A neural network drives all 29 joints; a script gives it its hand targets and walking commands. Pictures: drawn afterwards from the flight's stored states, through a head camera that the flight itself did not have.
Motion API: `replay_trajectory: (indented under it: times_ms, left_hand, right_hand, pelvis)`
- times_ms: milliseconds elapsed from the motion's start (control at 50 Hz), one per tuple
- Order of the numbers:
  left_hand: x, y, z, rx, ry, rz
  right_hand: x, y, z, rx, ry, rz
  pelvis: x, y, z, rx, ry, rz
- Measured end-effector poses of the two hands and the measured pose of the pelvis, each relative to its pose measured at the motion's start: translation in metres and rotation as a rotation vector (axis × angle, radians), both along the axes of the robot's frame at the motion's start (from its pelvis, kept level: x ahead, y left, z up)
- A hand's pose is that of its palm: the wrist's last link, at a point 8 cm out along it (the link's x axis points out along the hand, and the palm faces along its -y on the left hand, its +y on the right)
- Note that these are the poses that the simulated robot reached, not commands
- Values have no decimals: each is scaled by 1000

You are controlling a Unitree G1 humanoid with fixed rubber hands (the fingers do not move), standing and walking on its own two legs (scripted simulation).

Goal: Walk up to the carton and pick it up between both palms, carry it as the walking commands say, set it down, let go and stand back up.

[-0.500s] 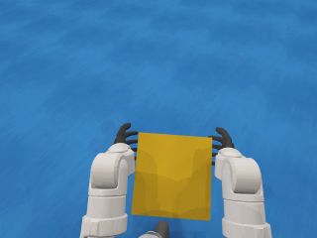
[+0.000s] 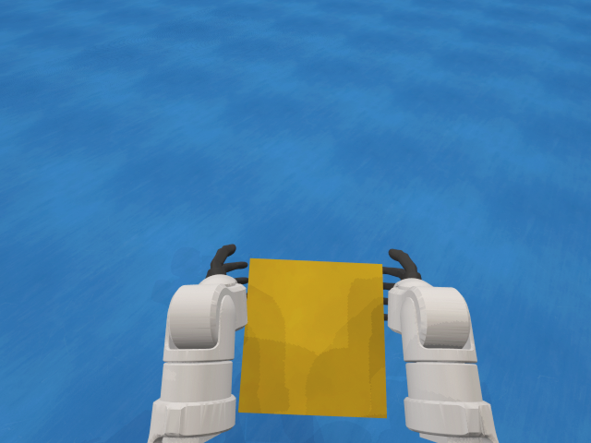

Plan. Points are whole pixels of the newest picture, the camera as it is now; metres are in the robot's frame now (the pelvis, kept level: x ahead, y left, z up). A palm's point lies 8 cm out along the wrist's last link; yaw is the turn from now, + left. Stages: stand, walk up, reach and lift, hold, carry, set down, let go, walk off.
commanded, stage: carry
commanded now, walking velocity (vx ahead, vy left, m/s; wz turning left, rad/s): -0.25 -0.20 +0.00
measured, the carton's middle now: (307, 332) +0.32 +0.02 -0.04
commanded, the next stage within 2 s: none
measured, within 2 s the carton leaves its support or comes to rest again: neither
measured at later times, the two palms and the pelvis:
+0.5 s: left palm (285, 439) +0.15 +0.04 +0.06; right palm out of the picture +0.15 -0.20 +0.06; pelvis -0.16 -0.07 -0.02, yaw -2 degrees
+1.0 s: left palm out of the picture -0.04 -0.04 +0.08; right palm out of the picture -0.02 -0.28 +0.09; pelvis -0.34 -0.18 +0.00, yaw +0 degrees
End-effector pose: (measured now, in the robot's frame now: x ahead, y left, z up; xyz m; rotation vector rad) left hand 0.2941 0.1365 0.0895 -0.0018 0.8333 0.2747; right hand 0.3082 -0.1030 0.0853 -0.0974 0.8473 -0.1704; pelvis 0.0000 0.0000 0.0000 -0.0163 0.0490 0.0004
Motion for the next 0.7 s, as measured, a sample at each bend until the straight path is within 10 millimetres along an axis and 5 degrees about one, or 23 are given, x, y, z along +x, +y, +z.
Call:
replay_trajectory:
  times_ms: [220, 340, 580, 700]
  left_hand:
    - [-51, -64, -1, 34, -6, -117]
    - [-75, -80, -12, -10, -43, -160]
    - [-180, -116, -24, 42, 6, -49]
    - [-214, -142, -13, 31, 5, -88]
  right_hand:
    - [-80, -63, -8, 29, -7, -120]
    - [-111, -80, -6, 8, -44, -188]
    - [-194, -116, -33, 52, 2, -71]
    - [-238, -142, -20, 48, -2, -129]
  pelvis:
    - [-68, -31, -2, 6, 0, -14]
    - [-102, -38, -15, 17, -2, -21]
    - [-196, -96, -16, 30, -15, -21]
    - [-238, -111, -8, 38, 1, -4]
